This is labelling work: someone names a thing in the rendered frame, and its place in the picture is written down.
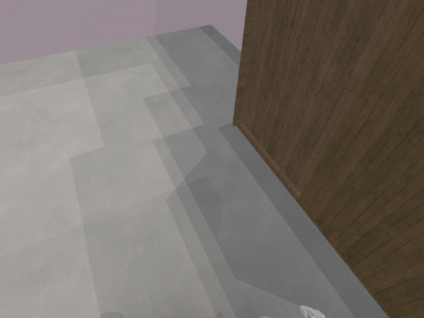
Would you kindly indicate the wardrobe door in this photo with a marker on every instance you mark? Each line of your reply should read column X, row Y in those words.
column 367, row 191
column 308, row 59

